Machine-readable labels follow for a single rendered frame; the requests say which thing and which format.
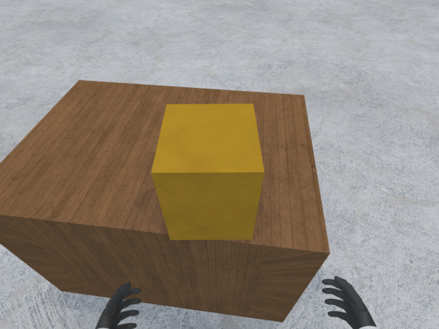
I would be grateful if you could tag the left robot hand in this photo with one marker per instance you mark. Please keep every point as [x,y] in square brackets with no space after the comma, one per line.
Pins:
[111,315]

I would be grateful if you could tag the pedestal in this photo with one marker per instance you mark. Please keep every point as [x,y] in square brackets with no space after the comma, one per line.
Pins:
[79,206]

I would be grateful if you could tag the right robot hand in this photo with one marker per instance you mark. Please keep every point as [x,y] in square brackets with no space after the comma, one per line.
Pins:
[357,314]

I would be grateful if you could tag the carton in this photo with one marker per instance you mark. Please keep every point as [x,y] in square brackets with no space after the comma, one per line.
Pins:
[208,171]

